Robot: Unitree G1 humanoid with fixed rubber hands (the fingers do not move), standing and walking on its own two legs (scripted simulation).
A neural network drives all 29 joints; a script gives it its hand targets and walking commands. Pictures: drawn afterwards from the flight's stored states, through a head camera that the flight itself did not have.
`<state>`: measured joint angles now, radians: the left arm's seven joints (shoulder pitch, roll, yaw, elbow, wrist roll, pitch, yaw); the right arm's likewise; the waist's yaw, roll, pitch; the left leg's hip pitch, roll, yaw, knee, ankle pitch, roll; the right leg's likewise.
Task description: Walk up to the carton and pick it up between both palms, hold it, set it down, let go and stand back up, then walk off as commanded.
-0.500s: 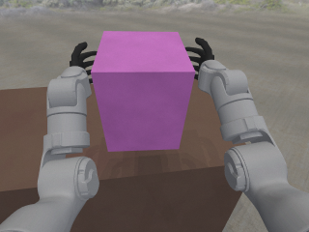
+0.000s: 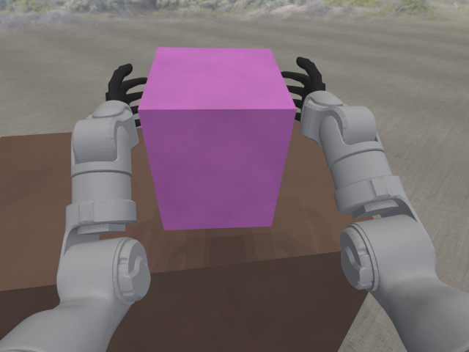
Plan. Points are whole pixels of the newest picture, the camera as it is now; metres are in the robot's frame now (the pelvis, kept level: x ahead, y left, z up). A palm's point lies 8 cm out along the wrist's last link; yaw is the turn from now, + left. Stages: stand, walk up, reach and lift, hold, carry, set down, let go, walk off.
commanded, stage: hold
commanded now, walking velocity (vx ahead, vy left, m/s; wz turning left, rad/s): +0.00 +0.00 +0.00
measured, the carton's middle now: (216, 139) +0.42 +0.03 +0.21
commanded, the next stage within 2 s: none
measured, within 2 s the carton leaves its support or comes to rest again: neither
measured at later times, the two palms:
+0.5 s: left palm (120, 113) +0.37 +0.17 +0.29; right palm (311, 104) +0.38 -0.12 +0.30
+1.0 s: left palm (120, 113) +0.37 +0.17 +0.29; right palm (311, 104) +0.38 -0.12 +0.30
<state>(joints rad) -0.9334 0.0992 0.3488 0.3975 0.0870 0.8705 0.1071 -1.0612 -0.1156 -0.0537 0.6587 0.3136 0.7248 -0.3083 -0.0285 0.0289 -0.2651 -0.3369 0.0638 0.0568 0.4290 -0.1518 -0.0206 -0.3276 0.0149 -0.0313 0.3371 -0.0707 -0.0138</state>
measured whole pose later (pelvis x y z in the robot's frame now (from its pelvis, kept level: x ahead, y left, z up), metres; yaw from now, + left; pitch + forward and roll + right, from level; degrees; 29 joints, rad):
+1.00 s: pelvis +0.00 +0.00 +0.00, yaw +0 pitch +3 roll -1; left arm -0.93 0.10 0.35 0.40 0.09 0.87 0.11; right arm -1.06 -0.12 -0.05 0.66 0.31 0.73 -0.31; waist -0.03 0.03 -0.26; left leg -0.34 0.06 0.05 0.43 -0.15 -0.02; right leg -0.33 0.01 -0.03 0.34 -0.07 -0.01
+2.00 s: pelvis +0.00 +0.00 +0.00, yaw +0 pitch +3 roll -1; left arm -0.93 0.10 0.35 0.40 0.09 0.87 0.11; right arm -1.06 -0.12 -0.05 0.66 0.31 0.73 -0.31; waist -0.03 0.03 -0.26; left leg -0.34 0.06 0.05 0.43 -0.15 -0.02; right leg -0.33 0.01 -0.03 0.34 -0.07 -0.01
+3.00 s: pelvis +0.00 +0.00 +0.00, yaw +0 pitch +3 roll -1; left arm -0.93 0.10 0.35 0.40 0.09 0.87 0.11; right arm -1.06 -0.12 -0.05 0.66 0.31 0.73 -0.31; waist -0.03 0.02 -0.26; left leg -0.34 0.06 0.05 0.43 -0.15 -0.02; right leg -0.33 0.01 -0.03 0.34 -0.07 -0.01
